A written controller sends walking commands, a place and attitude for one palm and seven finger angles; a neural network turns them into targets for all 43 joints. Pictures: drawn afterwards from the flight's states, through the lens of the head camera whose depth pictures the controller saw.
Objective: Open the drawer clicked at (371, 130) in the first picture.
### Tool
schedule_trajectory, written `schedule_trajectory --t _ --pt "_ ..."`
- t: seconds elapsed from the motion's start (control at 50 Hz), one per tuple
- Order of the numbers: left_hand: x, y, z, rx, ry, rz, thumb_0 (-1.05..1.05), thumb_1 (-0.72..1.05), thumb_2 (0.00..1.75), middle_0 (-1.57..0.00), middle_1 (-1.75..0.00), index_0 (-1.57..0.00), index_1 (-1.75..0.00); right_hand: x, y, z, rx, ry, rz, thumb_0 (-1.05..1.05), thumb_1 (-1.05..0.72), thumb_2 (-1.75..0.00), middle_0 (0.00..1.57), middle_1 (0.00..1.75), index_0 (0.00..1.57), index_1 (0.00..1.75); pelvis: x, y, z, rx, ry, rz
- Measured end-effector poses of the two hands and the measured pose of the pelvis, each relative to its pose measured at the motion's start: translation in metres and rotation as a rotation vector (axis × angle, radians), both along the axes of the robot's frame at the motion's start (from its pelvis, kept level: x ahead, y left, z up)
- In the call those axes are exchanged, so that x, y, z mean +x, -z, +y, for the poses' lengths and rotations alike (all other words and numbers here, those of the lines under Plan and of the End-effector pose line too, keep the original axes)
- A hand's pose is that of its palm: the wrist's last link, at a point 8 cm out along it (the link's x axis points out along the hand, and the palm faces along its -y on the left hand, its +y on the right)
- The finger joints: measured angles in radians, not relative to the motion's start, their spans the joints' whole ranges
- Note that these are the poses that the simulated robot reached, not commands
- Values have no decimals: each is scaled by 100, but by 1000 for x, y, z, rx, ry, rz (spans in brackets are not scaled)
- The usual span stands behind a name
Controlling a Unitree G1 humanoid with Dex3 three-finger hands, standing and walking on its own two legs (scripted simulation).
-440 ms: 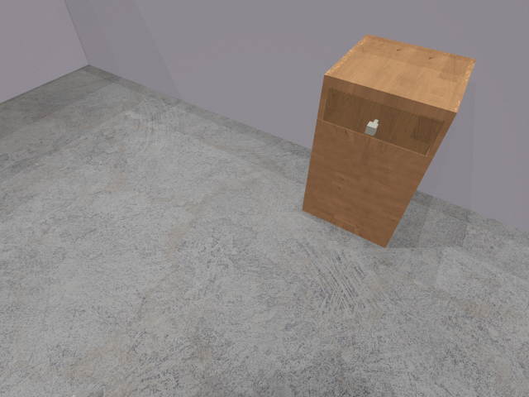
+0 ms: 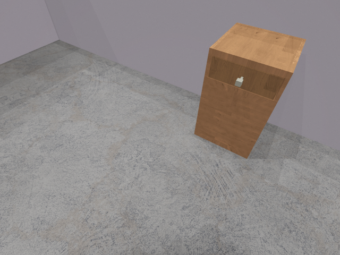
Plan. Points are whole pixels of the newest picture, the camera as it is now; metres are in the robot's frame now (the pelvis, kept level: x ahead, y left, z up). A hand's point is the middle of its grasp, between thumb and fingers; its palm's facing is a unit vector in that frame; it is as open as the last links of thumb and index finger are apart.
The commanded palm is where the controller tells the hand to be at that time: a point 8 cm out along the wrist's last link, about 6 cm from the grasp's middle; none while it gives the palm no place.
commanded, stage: stand and wait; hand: left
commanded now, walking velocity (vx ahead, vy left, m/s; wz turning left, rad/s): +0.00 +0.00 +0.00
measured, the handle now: (240, 80) +1.00 -0.32 -0.16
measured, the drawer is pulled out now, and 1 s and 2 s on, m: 0.00 0.00 0.00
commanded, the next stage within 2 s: look at it before walking up in 0.38 s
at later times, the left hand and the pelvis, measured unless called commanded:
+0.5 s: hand out of the picture +0.07 +0.24 -0.15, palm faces -0.04 -0.94 -0.33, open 7.3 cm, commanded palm none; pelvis +0.00 -0.01 +0.00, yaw +0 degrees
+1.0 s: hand out of the picture +0.08 +0.24 -0.15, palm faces -0.04 -0.94 -0.33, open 7.3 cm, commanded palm none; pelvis +0.01 -0.01 +0.00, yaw +0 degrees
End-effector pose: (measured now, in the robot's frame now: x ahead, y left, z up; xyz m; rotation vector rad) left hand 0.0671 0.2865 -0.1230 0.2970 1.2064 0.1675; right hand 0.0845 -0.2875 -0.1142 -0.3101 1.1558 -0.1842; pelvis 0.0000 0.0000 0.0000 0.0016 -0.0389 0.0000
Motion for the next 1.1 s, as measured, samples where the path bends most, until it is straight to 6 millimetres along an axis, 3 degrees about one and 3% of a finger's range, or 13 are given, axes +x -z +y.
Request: schedule_trajectory --t 0.16,0.3,0.64,1.1 --pt "-13 -1 6 18 -11 37 0 91 90 -20 -30 -21 -30 -21 3 -7 -7 22 57 1 -90 -90 21 30 20 30 -3 -1 -2 0 0 -1" --pt "-13 -3 6 25 -10 38 0 91 90 -20 -30 -21 -30 -26 4 -10 -7 27 71 1 -90 -90 21 30 20 30 -4 -2 -3 1 -1 2" --pt "7 -5 -3 12 8 -5 0 91 90 -20 -30 -21 -30 -9 0 -11 -2 14 35 1 -90 -90 21 30 20 30 0 -3 -7 1 0 5" --pt "10 -6 -3 21 -4 24 0 91 90 -20 -30 -21 -30 4 0 -15 -6 9 47 1 -90 -90 21 30 20 30 11 -4 -11 2 -1 10"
